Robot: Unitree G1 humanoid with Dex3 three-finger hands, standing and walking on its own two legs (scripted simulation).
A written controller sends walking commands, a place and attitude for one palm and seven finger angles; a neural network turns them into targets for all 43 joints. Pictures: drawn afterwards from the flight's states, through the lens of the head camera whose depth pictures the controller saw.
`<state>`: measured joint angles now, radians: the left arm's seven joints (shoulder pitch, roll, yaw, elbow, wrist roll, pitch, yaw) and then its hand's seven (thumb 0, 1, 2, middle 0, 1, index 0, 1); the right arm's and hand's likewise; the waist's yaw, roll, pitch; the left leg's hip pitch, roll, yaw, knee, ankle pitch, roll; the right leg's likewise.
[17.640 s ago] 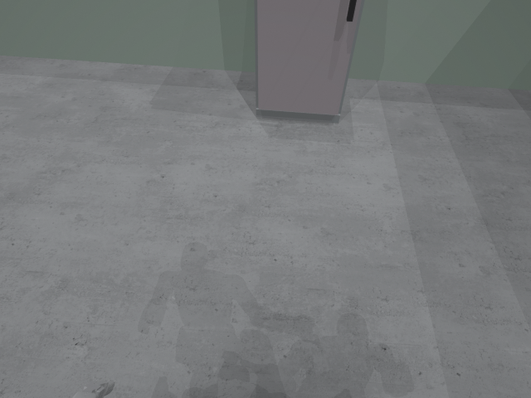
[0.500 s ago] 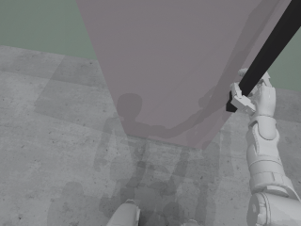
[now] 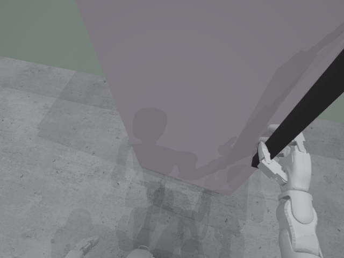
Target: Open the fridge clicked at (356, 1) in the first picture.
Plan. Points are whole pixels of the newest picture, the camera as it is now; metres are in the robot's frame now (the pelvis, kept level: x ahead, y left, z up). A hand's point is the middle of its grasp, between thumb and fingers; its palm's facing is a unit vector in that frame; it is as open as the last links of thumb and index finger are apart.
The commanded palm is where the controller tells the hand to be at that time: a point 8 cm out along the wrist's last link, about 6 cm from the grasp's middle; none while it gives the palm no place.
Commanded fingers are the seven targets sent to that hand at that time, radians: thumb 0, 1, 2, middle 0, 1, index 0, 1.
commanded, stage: walk backward, drawing the door open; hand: right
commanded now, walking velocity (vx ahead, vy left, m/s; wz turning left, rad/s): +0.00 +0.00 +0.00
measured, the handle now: (293, 115) +0.41 -0.18 +0.12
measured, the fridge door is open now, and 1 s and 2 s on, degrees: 5 23 69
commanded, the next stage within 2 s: none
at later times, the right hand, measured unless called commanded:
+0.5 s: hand (254, 178) +0.30 -0.12 +0.04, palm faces +0.03 +1.00 -0.09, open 6.1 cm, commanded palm +0.27 -0.17 +0.04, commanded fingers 0.00 -0.90 -0.90 0.45 1.40 0.45 1.40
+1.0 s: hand (230, 208) +0.24 -0.07 +0.04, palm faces +0.33 +0.93 -0.14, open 6.1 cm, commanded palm +0.19 -0.11 +0.04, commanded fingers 0.00 -0.90 -0.90 0.45 1.40 0.45 1.40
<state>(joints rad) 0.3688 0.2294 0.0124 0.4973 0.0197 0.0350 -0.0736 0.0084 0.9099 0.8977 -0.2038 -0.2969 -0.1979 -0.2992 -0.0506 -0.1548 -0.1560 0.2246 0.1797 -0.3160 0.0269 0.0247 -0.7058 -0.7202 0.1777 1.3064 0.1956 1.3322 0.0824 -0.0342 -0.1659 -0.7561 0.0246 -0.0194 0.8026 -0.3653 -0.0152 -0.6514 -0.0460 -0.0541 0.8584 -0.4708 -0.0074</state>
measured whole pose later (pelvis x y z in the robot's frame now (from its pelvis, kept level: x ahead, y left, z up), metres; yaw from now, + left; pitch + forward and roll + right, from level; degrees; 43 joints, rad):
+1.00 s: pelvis +0.06 +0.09 +0.03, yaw -22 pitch +1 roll -3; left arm 0.27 0.23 -0.02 0.64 0.04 -0.10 0.12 0.01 0.91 0.90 -0.20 -0.30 -0.20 -0.30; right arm 0.32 -0.06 0.14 0.04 -0.02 -0.08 -0.11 0.02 -0.60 -0.76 0.34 1.28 0.42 1.40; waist 0.06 -0.02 -0.01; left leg -0.39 0.00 0.24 0.49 -0.14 0.16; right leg -0.30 -0.01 -0.08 0.70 -0.40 0.02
